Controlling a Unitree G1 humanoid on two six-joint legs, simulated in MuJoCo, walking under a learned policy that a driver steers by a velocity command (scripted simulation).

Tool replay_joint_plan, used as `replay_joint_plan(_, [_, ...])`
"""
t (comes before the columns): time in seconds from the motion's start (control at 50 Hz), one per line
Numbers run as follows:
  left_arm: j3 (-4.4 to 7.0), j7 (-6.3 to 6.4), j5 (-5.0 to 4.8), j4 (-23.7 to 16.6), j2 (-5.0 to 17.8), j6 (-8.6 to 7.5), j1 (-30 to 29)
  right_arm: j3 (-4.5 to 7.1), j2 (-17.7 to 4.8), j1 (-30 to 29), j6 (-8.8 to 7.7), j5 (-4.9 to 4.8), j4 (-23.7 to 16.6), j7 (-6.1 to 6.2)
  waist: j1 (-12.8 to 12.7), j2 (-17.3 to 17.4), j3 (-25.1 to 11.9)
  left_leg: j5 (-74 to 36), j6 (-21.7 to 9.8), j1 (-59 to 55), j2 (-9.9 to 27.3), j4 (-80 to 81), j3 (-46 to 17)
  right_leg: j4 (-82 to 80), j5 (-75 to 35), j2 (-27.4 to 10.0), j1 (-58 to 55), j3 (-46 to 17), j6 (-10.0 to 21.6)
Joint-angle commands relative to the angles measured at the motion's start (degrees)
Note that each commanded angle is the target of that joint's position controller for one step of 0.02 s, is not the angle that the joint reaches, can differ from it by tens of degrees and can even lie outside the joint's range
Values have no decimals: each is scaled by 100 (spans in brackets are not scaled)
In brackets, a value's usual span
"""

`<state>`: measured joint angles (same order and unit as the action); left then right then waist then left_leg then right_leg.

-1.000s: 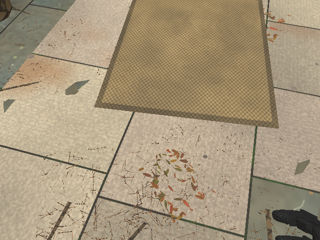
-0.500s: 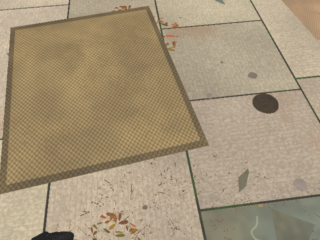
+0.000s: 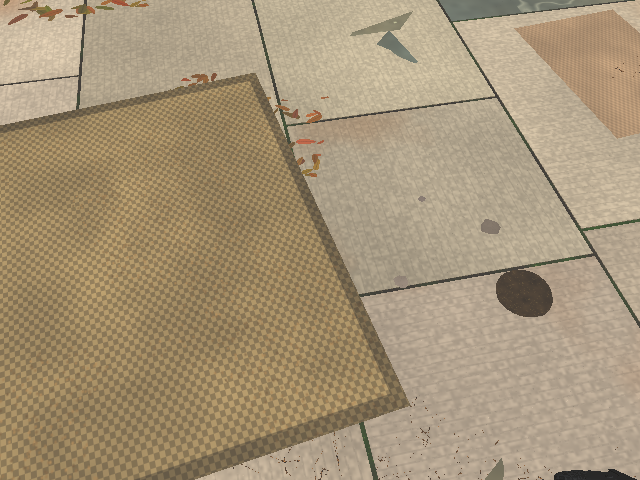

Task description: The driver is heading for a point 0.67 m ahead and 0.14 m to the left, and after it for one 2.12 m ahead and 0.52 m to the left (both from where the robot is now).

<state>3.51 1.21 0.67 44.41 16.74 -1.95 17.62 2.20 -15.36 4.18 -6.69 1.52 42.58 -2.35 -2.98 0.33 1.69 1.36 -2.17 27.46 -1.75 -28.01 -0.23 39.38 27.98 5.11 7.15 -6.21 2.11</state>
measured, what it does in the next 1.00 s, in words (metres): walks ahead, turning left: right foot, then left foot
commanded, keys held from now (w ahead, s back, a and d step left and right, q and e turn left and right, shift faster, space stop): q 0.52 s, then w+q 0.16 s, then w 0.14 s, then w+e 0.18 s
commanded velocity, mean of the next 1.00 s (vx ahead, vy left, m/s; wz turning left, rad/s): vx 0.18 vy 0.00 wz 0.37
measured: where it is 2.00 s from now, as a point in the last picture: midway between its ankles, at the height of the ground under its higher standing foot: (262, 368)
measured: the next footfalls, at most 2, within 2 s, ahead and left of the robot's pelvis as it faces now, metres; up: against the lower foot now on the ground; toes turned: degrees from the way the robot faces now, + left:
right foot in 0.40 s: +0.17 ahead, -0.13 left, +0.00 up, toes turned +18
left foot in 0.84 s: +0.10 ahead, +0.14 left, +0.00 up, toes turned +28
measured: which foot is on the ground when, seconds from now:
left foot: down 0.00-0.40, up 0.42-0.82, down 0.84-1.00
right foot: up 0.00-0.38, down 0.40-0.84, up 0.86-1.00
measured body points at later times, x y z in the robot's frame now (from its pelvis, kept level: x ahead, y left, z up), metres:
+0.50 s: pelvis +0.08 -0.03 +0.02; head +0.11 -0.04 +0.46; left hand +0.14 +0.28 -0.07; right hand +0.30 -0.27 -0.09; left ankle +0.08 +0.10 -0.67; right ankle +0.14 -0.14 -0.72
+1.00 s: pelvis +0.15 +0.06 +0.02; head +0.15 +0.08 +0.47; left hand +0.11 +0.35 -0.10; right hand +0.35 -0.14 -0.08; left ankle +0.06 +0.12 -0.72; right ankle +0.23 -0.07 -0.64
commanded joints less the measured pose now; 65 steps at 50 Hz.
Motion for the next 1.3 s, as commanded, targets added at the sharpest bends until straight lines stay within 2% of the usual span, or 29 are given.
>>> replay_joint_plan(0.02, [56,-40,15,-241,677,-53,1002,234,-898,1170,99,-168,-102,-11,354,1057,-2289,-3269,-1835,-4028,2164,279,-3350,3170,980,-128,2226,-157,-477])
replay_joint_plan(0.04, [120,-27,-94,-390,843,24,398,257,-941,795,186,-253,-224,4,432,668,-1634,-1938,-1647,-3517,1982,454,-3086,3491,684,-283,2672,-140,-542])
replay_joint_plan(0.08, [161,60,-64,-558,835,182,-267,257,-965,419,347,-205,-362,81,410,114,-848,-549,-1349,-2215,1654,883,-2639,3192,164,-478,2788,-4,-536])
replay_joint_plan(0.12, [135,127,-48,-593,602,264,-213,270,-932,257,457,-132,-403,139,197,451,-584,74,-1102,-1359,1214,1168,-2267,2225,-66,-539,2258,62,-504])
replay_joint_plan(0.22, [99,183,-28,-557,418,232,-286,405,-1099,297,628,-191,-501,300,244,710,-976,458,-1067,-1087,957,1178,-2151,865,-682,-354,1595,133,-624])
replay_joint_plan(0.32, [118,102,-64,-669,459,131,-608,445,-1098,347,790,-224,-549,364,363,853,-784,1342,-922,-1018,878,1130,-2626,-81,-961,-271,1333,64,-570])
replay_joint_plan(0.38, [176,30,-91,-582,518,9,-333,426,-1025,330,893,-292,-586,405,145,817,-705,1349,-611,-823,597,727,-2663,-1556,-1694,-345,485,168,-341])
replay_joint_plan(0.4, [259,56,-16,-600,846,4,-194,362,-822,506,901,-284,-593,407,177,351,-797,2020,-320,-368,298,124,-2343,-1947,-1694,-1155,-75,-432,-47])
replay_joint_plan(0.42, [372,76,170,-633,1352,70,-349,325,-617,493,861,-293,-766,397,387,-1267,-521,2899,23,650,-598,-1106,-1094,-2352,-2063,-2262,-72,-1802,703])
replay_joint_plan(0.44, [332,64,315,-756,1150,58,-575,440,-1008,607,784,-205,-734,382,353,-1515,-542,3315,269,717,-438,-2580,-833,-2436,-2655,-2841,315,-2365,1234])
replay_joint_plan(0.46, [231,94,248,-886,828,40,-881,543,-1241,811,790,-227,-593,361,477,-1064,-523,3026,377,662,-284,-3297,-893,-2308,-2896,-2646,397,-1903,1191])
replay_joint_plan(0.48, [186,110,132,-932,656,38,-1130,569,-1213,980,857,-252,-432,375,564,-756,-431,2723,488,679,-240,-3628,-805,-2183,-2936,-2261,395,-1292,930])
replay_joint_plan(0.52, [133,136,1,-928,561,58,-1192,516,-955,1038,979,-243,-373,404,485,-687,-328,2318,686,909,-163,-4198,-685,-2036,-3336,-1981,219,-684,798])
replay_joint_plan(0.6, [204,211,-16,-748,733,137,-466,379,-731,232,930,-309,-833,289,-80,-1045,-290,1771,807,1404,210,-3230,-195,-2608,-959,-1967,-504,-561,866])
replay_joint_plan(0.66, [301,178,-50,-700,973,83,-324,310,-634,34,833,-270,-1004,187,-187,-997,-299,1911,693,1066,391,-2386,-43,-2759,-570,-2170,-584,-468,872])
replay_joint_plan(0.76, [356,-64,-189,-540,1090,-41,-317,245,-570,292,692,-267,-895,72,-5,-972,-80,1942,185,-520,257,-853,373,-2818,-673,-2125,298,27,890])
replay_joint_plan(0.8, [310,-156,-278,-455,989,-55,-450,248,-515,867,641,-268,-607,59,378,-779,-131,1246,-34,-1669,79,185,551,-2393,-687,-2010,786,287,768])
replay_joint_plan(0.82, [225,-187,-252,-393,758,-79,-406,306,-632,1348,636,-283,-398,97,594,-564,-306,1249,-127,-2590,-7,371,495,-1899,-763,-1837,1268,509,589])
replay_joint_plan(0.84, [61,-240,-136,-399,336,-122,-495,381,-853,1968,620,-284,-270,153,898,69,-617,1332,-299,-3686,665,632,-480,-596,-747,-1434,2028,973,216])
replay_joint_plan(0.86, [-55,-283,-4,-785,14,-229,-691,509,-1647,2229,606,-211,-368,212,886,1656,-816,1801,-1060,-4519,2175,1069,-2857,1422,462,-723,3813,1347,-250])
replay_joint_plan(0.88, [102,-246,-193,-826,602,-303,-926,514,-1560,2263,494,-173,-370,184,1119,1103,-604,2436,-1661,-3928,2604,1467,-3539,2482,676,-812,4395,641,-254])
replay_joint_plan(0.9, [174,-264,-323,-810,826,-316,-944,393,-1206,2023,395,-179,-369,177,956,937,-148,2820,-1500,-3681,2364,1544,-3004,2740,125,-1073,4655,406,-136])
replay_joint_plan(0.92, [174,-279,-324,-704,800,-310,-866,311,-952,1757,323,-172,-369,170,813,897,86,2762,-1265,-3402,2046,1649,-2428,2688,-453,-1203,4630,369,-68])
replay_joint_plan(0.98, [169,-306,-218,-488,634,-255,-633,223,-708,1268,237,-89,-397,193,499,712,268,815,-867,-2784,1598,1925,-1140,2367,-1677,-1234,4135,224,-141])
replay_joint_plan(1.04, [115,-288,-244,-478,406,-194,-627,243,-688,1319,156,-37,-311,234,460,436,203,-357,-785,-2637,1457,2004,-243,1801,-2411,-987,3963,56,-300])
replay_joint_plan(1.1, [19,-334,-191,-640,226,-193,-1055,252,-770,1289,118,-87,-211,275,550,418,356,-474,-648,-2288,1318,2218,386,548,-3263,-887,3387,442,-290])
replay_joint_plan(1.18, [-83,-500,-200,-953,84,-224,-1713,301,-928,1694,167,-178,89,324,764,249,598,-979,-587,-2797,1579,2154,684,-358,-3356,-822,3311,710,-28])
replay_joint_plan(1.26, [46,-598,-200,-1107,387,-188,-1494,376,-1206,1665,356,-201,136,415,401,576,12,-4443,-383,-3648,1697,848,973,-449,-2299,-309,2622,1225,399])
replay_joint_plan(1.3, [294,-517,-221,-867,858,-131,-186,387,-1301,1567,452,-199,84,474,-357,578,-782,-5139,-210,-3151,1535,-1095,1102,-677,-2195,60,708,1277,749])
